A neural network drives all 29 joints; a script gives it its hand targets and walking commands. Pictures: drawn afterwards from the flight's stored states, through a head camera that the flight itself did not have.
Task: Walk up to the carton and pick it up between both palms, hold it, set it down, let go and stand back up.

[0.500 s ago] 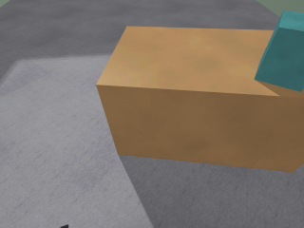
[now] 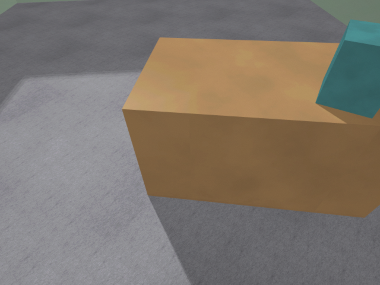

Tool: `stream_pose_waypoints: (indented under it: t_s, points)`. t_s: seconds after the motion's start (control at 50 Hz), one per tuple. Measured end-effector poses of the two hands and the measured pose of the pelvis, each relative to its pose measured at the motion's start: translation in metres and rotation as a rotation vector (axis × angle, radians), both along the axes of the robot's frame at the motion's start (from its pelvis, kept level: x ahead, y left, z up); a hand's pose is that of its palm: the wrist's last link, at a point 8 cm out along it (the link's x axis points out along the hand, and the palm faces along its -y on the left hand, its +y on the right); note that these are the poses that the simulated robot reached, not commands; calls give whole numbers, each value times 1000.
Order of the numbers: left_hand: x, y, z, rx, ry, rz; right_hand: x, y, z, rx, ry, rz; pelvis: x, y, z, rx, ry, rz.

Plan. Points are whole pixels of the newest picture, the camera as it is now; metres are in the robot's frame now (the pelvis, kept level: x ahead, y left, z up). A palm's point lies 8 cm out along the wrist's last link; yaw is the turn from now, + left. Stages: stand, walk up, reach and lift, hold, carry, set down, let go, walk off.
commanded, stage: walk up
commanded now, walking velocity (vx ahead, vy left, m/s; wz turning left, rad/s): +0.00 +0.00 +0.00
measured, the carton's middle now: (361, 68) +0.85 -0.61 +0.03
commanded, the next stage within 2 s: none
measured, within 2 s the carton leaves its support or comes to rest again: neither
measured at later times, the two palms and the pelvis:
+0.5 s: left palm out of the picture +0.12 +0.22 -0.11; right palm out of the picture +0.09 -0.48 -0.11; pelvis +0.04 -0.12 -0.02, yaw -4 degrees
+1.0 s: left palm (156, 256) +0.25 +0.11 -0.13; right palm out of the picture +0.15 -0.54 -0.08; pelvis +0.15 -0.18 +0.00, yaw -10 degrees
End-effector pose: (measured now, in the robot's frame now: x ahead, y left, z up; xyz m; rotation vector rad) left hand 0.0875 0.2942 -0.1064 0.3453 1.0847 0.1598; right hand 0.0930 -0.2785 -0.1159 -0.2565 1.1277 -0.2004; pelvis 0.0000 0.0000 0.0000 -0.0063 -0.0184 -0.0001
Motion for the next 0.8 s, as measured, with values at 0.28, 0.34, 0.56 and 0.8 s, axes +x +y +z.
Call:
stream_pose_waypoints:
  t_s: [0.28,0.34,0.56,0.8]
  points:
    - [7,5,5,10,30,18,-39,-67,16,-103,30,-71,7,-33,-1,28,-6,-10]
    - [15,-6,6,19,29,30,-45,-102,20,-143,43,-92,14,-53,-3,45,-13,-16]
    - [36,-110,3,15,68,30,9,-208,6,-156,-22,-83,44,-140,-13,53,-15,-95]
    - [92,-168,-1,-43,118,-19,21,-250,28,-189,65,-120,94,-180,2,3,4,-148]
